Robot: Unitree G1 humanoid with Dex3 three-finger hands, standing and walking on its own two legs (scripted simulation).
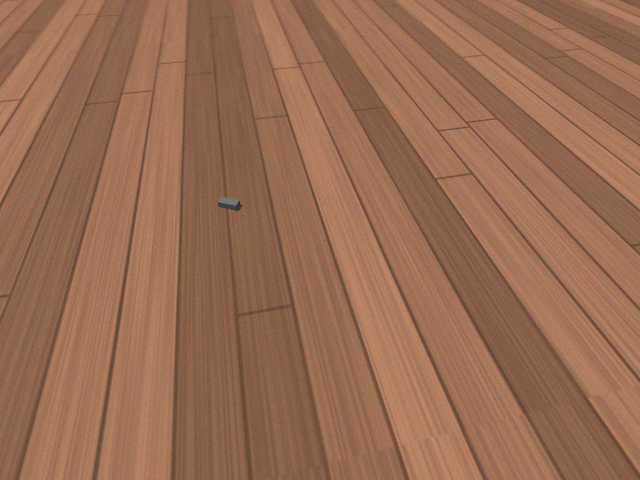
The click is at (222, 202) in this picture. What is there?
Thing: small brick
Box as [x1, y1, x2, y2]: [218, 197, 239, 209]
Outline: 218,201 219,206 236,209 239,205 239,200 221,197
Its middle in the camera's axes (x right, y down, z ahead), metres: -0.43 -0.16 +1.87
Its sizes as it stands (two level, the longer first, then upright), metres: 0.094 0.042 0.030
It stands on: the floor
